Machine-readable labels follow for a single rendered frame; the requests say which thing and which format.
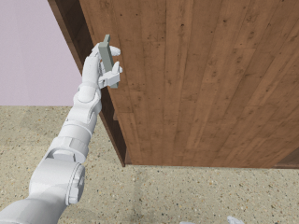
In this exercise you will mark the left robot forearm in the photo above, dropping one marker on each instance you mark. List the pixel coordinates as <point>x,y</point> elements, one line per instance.
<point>74,137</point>

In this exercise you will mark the left robot upper arm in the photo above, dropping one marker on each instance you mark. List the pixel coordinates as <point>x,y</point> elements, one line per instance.
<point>56,184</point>

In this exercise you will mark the handle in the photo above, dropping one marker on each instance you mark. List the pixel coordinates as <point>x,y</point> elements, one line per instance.
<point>106,56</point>

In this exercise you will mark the wardrobe door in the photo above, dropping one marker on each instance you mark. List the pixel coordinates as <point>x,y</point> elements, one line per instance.
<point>292,158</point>
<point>204,83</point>

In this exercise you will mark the robot left hand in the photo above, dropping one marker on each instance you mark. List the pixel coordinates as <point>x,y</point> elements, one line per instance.
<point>94,70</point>

